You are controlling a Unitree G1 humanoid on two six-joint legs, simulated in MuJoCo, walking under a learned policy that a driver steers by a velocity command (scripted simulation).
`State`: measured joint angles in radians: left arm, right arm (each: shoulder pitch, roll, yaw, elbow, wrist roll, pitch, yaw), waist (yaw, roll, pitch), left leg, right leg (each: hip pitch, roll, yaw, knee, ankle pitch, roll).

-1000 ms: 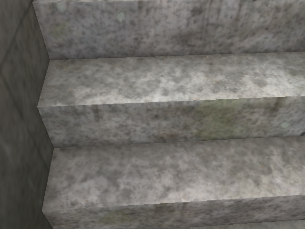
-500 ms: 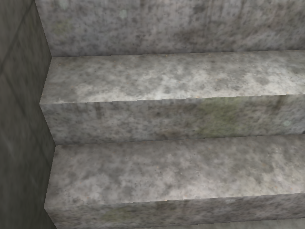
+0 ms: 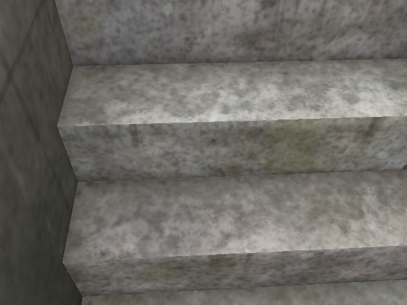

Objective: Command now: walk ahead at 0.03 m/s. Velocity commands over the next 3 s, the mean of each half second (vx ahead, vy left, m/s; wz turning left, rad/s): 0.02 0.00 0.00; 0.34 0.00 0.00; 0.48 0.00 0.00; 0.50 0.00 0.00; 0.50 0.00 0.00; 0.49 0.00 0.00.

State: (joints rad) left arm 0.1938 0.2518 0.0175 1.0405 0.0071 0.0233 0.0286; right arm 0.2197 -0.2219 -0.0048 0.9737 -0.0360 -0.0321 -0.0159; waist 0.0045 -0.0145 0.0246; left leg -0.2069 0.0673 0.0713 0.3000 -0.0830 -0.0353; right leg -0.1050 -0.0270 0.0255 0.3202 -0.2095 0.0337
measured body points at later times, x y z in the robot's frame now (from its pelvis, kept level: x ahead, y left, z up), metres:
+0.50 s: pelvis +0.01 +0.01 +0.00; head +0.03 +0.02 +0.45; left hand +0.02 +0.28 -0.15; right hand +0.07 -0.24 -0.14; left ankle +0.05 +0.14 -0.75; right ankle -0.02 -0.14 -0.75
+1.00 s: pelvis +0.04 +0.00 +0.00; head +0.06 +0.00 +0.45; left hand +0.16 +0.22 -0.14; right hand +0.14 -0.25 -0.13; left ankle +0.05 +0.14 -0.75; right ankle -0.02 -0.14 -0.75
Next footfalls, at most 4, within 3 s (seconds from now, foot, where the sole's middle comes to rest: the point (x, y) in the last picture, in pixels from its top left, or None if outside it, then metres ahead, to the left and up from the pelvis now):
none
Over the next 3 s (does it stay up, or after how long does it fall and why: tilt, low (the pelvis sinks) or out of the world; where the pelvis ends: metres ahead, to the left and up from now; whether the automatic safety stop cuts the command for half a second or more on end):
stays up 0.03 0.00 0.00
